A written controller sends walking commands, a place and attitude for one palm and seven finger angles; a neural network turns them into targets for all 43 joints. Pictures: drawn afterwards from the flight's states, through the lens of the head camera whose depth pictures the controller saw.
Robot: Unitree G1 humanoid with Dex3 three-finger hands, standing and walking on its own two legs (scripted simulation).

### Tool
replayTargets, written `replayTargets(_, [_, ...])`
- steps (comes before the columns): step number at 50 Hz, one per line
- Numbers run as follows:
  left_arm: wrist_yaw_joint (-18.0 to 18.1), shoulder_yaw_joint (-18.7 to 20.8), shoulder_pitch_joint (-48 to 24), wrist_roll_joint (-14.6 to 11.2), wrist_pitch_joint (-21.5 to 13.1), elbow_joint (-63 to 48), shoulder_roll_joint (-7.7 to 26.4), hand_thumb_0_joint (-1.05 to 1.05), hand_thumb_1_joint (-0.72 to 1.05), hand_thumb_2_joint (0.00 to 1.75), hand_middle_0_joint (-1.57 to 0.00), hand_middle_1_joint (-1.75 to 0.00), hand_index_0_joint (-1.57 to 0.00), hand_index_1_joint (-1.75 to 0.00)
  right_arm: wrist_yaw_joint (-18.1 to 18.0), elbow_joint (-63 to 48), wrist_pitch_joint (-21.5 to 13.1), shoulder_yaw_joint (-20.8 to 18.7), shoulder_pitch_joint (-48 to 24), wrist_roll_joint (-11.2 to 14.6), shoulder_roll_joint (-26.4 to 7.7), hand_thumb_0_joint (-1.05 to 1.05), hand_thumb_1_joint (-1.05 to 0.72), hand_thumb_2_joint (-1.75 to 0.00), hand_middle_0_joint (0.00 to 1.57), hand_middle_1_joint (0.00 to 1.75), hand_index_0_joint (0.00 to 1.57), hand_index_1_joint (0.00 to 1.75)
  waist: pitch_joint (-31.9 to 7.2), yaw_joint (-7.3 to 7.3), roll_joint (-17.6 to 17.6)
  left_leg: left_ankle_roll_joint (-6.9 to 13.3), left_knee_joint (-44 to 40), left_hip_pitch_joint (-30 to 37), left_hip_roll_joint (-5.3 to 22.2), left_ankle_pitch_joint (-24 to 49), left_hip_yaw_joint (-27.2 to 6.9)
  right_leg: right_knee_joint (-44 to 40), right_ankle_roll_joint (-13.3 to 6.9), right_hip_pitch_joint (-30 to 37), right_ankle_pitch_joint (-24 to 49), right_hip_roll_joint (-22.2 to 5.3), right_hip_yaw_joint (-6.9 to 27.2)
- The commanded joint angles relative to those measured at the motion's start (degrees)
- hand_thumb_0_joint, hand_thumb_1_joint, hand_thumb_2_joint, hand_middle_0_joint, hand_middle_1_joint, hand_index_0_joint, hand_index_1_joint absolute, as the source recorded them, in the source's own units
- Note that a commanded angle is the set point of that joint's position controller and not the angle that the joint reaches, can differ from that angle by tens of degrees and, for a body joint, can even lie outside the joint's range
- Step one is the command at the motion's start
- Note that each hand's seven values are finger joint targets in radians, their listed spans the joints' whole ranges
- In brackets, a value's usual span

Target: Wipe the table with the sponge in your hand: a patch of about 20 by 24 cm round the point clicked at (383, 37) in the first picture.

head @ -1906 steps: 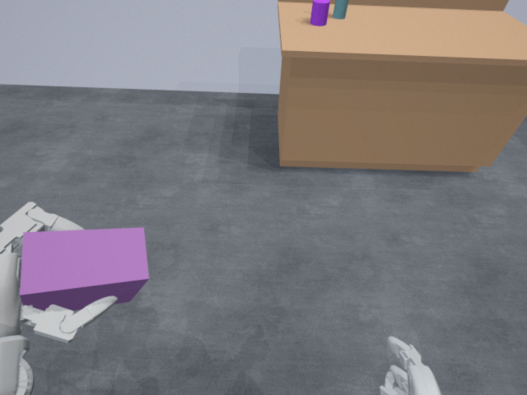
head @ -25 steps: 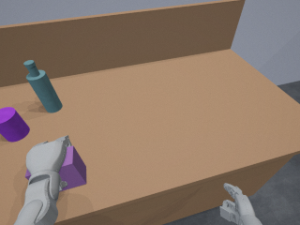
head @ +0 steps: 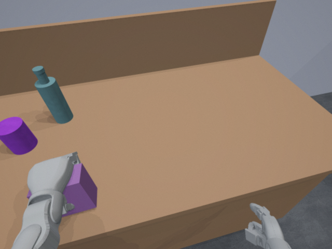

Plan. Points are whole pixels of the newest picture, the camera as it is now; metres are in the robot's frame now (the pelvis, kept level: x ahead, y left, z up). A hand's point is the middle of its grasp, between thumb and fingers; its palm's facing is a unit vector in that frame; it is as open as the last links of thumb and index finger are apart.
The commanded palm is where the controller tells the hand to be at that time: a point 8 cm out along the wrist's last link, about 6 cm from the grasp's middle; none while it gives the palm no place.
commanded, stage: lift the sponge slowly off the table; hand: left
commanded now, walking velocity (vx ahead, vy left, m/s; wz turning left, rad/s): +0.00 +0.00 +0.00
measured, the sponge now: (69, 195) +0.22 +0.29 -0.01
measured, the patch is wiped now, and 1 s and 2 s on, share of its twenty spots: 1.00 1.00 1.00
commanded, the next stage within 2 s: bring the sponge back beside the body in 1.36 s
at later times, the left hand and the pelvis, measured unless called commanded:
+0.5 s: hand (60, 175) +0.23 +0.29 +0.07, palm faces +0.02 -0.10 -0.99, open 10.3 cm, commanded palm +0.20 +0.29 +0.14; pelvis -0.01 +0.00 +0.00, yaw +0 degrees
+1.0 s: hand (55, 165) +0.23 +0.29 +0.11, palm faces +0.06 -0.08 -0.99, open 10.3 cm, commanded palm +0.20 +0.28 +0.18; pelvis -0.02 -0.01 +0.01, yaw +0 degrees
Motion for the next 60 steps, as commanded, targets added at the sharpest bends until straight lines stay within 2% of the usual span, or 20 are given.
replayTargets(1, [2.20,6.85,-12.38,1.51,-1.05,-14.87,12.10,0.00,0.10,1.30,-1.20,-1.60,-1.20,-1.60,-0.56,-10.76,-4.15,-1.96,-11.69,-0.07,-5.70,0.00,-0.90,-0.90,0.20,0.30,0.20,0.30,-11.15,0.49,2.27,0.54,-3.06,5.98,-0.18,18.60,-4.63,-3.15,-3.78,3.44,15.03,-0.24,3.85])
replayTargets(4, [1.93,9.03,-13.72,0.65,-1.35,-16.24,14.49,0.00,0.10,1.30,-1.20,-1.60,-1.20,-1.60,-0.61,-10.58,-4.08,-1.90,-12.38,0.17,-6.19,0.00,-0.90,-0.90,0.20,0.30,0.20,0.30,-10.36,0.29,1.60,0.48,-3.91,6.07,0.22,17.20,-5.12,-3.87,-3.96,3.56,13.21,0.07,4.75])
replayTargets(7, [1.49,6.30,-15.32,1.25,-0.52,-13.44,12.20,0.00,0.10,1.30,-1.20,-1.60,-1.20,-1.60,-0.89,-9.99,-4.15,-1.73,-12.21,0.04,-6.14,0.00,-0.90,-0.90,0.20,0.30,0.20,0.30,-9.19,0.26,1.16,0.48,-4.52,5.97,0.03,15.97,-4.85,-4.84,-3.75,2.69,10.90,-0.10,3.34])
replayTargets(9, [1.37,8.76,-17.22,0.88,-0.39,-14.95,15.25,0.00,0.10,1.30,-1.20,-1.60,-1.20,-1.60,-0.99,-10.24,-4.17,-1.49,-13.12,0.34,-6.28,0.00,-0.90,-0.90,0.20,0.30,0.20,0.30,-9.28,0.31,1.30,0.48,-5.25,6.06,0.14,14.79,-5.19,-5.00,-4.01,3.48,9.63,0.08,4.68])
replayTargets(10, [1.20,7.08,-18.63,1.26,-0.33,-15.69,13.87,0.00,0.10,1.30,-1.20,-1.60,-1.20,-1.60,-1.15,-10.50,-4.27,-1.47,-12.67,0.23,-6.15,0.00,-0.90,-0.90,0.20,0.30,0.20,0.30,-11.35,0.46,1.92,0.75,-5.14,6.68,-0.11,15.23,-4.75,-4.86,-3.84,4.52,10.07,-0.13,3.21])
replayTargets(16, [-0.40,5.71,-18.33,1.00,0.89,-14.52,12.85,0.00,0.10,1.30,-1.20,-1.60,-1.20,-1.60,-0.95,-10.37,-4.01,-1.00,-13.71,0.39,-5.84,0.00,-0.90,-0.90,0.20,0.30,0.20,0.30,-9.56,0.31,1.99,0.43,-6.27,6.60,-0.16,15.01,-4.65,-5.85,-3.75,4.89,9.62,-0.40,3.64])
replayTargets(20, [-1.11,8.82,-18.23,0.84,1.25,-15.36,16.15,0.00,0.10,1.30,-1.20,-1.60,-1.20,-1.60,-0.84,-10.43,-3.61,-0.91,-13.60,0.29,-6.51,0.00,-0.90,-0.90,0.20,0.30,0.20,0.30,-11.13,0.88,1.46,0.65,-6.33,6.88,-0.26,16.03,-4.54,-5.78,-3.92,7.08,11.35,-0.39,3.61])
replayTargets(22, [-1.58,8.39,-15.42,0.49,1.80,-13.42,15.06,0.00,0.10,1.30,-1.20,-1.60,-1.20,-1.60,-0.66,-10.22,-3.38,-0.89,-13.84,0.26,-6.58,0.00,-0.90,-0.90,0.20,0.30,0.20,0.30,-9.00,1.01,-0.59,0.46,-6.47,6.45,-0.22,16.21,-4.68,-6.33,-3.72,6.28,11.63,-0.57,3.84])
replayTargets(24, [-1.83,10.20,-17.32,-0.23,1.40,-16.21,17.28,0.00,0.10,1.30,-1.20,-1.60,-1.20,-1.60,-0.61,-10.86,-3.45,-0.82,-14.70,0.49,-6.62,0.00,-0.90,-0.90,0.20,0.30,0.20,0.30,-8.61,0.76,0.72,0.55,-6.79,6.51,-0.17,14.98,-4.77,-6.62,-3.94,6.52,10.67,-0.48,5.45])
replayTargets(32, [-3.39,7.76,-19.48,-0.33,1.49,-16.38,15.67,0.00,0.10,1.30,-1.20,-1.60,-1.20,-1.60,-1.05,-10.29,-3.65,-0.65,-14.49,0.39,-6.58,0.00,-0.90,-0.90,0.20,0.30,0.20,0.30,-7.47,0.20,0.23,0.77,-6.58,7.57,-0.30,14.47,-4.59,-7.82,-3.49,4.88,9.50,-0.76,4.48])
replayTargets(34, [-3.43,9.05,-22.54,-0.42,0.94,-18.98,17.82,0.00,0.10,1.30,-1.20,-1.60,-1.20,-1.60,-1.32,-10.72,-4.05,-0.44,-15.29,0.60,-6.46,0.00,-0.90,-0.90,0.20,0.30,0.20,0.30,-8.45,0.07,1.59,0.78,-7.09,8.17,-0.25,13.33,-4.86,-7.92,-3.81,5.33,8.15,-0.49,5.94])
replayTargets(36, [-3.56,6.99,-23.27,0.15,0.75,-18.74,15.93,0.00,0.10,1.30,-1.20,-1.60,-1.20,-1.60,-1.45,-10.66,-4.62,-0.29,-14.81,0.51,-5.93,0.00,-0.90,-0.90,0.20,0.30,0.20,0.30,-9.42,0.02,2.45,0.63,-6.96,8.58,-0.39,15.09,-4.79,-7.58,-3.72,5.91,9.59,-0.78,4.65])
replayTargets(40, [-3.65,10.39,-20.73,-0.12,1.19,-18.44,18.73,0.00,0.10,1.30,-1.20,-1.60,-1.20,-1.60,-1.28,-10.76,-4.48,-0.35,-14.62,0.32,-6.42,0.00,-0.90,-0.90,0.20,0.30,0.20,0.30,-11.34,1.33,1.08,0.76,-7.23,8.05,-0.45,16.11,-4.86,-6.90,-3.95,8.65,11.09,-0.77,4.15])
replayTargets(43, [-4.11,9.89,-20.79,-0.25,2.74,-16.80,18.71,0.00,0.10,1.30,-1.20,-1.60,-1.20,-1.60,-0.95,-9.94,-3.36,-0.33,-15.34,0.59,-6.69,0.00,-0.90,-0.90,0.20,0.30,0.20,0.30,-8.27,0.71,0.58,0.31,-7.54,6.99,-0.36,15.51,-4.79,-7.66,-3.61,6.90,10.57,-1.11,4.84])
replayTargets(48, [-5.31,9.52,-21.03,-0.97,4.30,-17.71,18.67,0.00,0.10,1.30,-1.20,-1.60,-1.20,-1.60,-0.79,-10.71,-3.06,-0.17,-15.98,0.74,-6.78,0.00,-0.90,-0.90,0.20,0.30,0.20,0.30,-9.04,0.82,-0.04,0.53,-7.43,6.94,-0.42,15.74,-4.70,-7.31,-3.51,7.54,11.26,-1.34,5.00])
replayTargets(49, [-5.36,11.93,-21.15,-1.35,4.29,-18.71,21.11,0.00,0.10,1.30,-1.20,-1.60,-1.20,-1.60,-0.80,-11.12,-3.27,-0.02,-16.68,0.88,-6.92,0.00,-0.90,-0.90,0.20,0.30,0.20,0.30,-9.37,0.97,0.44,0.54,-7.56,6.90,-0.33,14.79,-5.06,-7.33,-3.84,7.82,10.13,-1.02,6.25])
replayTargets(52, [-6.70,9.25,-22.97,-1.22,4.79,-16.08,19.18,0.00,0.10,1.30,-1.20,-1.60,-1.20,-1.60,-1.12,-10.97,-3.11,0.26,-16.01,0.91,-6.91,0.00,-0.90,-0.90,0.20,0.30,0.20,0.30,-7.94,0.48,-0.40,0.71,-7.36,6.39,-0.43,13.70,-4.62,-7.81,-3.35,6.40,8.77,-1.45,4.64])
replayTargets(55, [-7.19,10.18,-26.08,-1.37,3.47,-20.07,20.79,0.00,0.10,1.30,-1.20,-1.60,-1.20,-1.60,-1.34,-11.84,-3.88,0.34,-16.00,0.89,-6.64,0.00,-0.90,-0.90,0.20,0.30,0.20,0.30,-11.87,0.70,1.78,0.99,-6.66,7.64,-0.66,14.46,-4.45,-6.99,-3.69,8.32,9.81,-1.48,4.92])
replayTargets(58, [-7.72,10.15,-24.22,-1.58,3.06,-17.78,20.68,0.00,0.10,1.30,-1.20,-1.60,-1.20,-1.60,-1.37,-11.04,-3.56,0.23,-15.36,0.92,-6.73,0.00,-0.90,-0.90,0.20,0.30,0.20,0.30,-8.93,0.31,0.73,0.68,-7.03,6.95,-0.39,14.76,-4.94,-7.51,-3.34,6.83,10.08,-1.60,4.69])
replayTargets(60, [-7.64,11.34,-26.57,-1.51,2.58,-20.03,22.10,0.00,0.10,1.30,-1.20,-1.60,-1.20,-1.60,-1.48,-11.64,-4.12,0.44,-15.62,0.83,-6.60,0.00,-0.90,-0.90,0.20,0.30,0.20,0.30,-11.26,0.78,2.28,0.89,-6.77,7.59,-0.58,14.81,-4.78,-7.06,-3.73,8.02,9.88,-1.50,4.71])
